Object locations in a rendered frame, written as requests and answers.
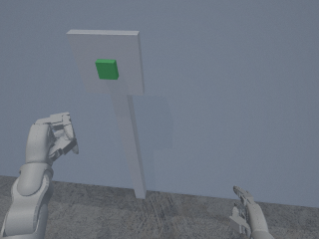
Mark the robot left forearm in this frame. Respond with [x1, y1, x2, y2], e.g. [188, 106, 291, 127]
[0, 162, 54, 239]

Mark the panel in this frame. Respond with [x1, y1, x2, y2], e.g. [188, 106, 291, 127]
[66, 29, 147, 199]

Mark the left robot hand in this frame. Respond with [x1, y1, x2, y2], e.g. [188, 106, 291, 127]
[25, 112, 79, 167]

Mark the right robot hand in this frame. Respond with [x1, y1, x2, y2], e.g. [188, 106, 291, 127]
[229, 185, 269, 238]

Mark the button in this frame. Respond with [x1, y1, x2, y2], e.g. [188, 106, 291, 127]
[95, 59, 119, 80]

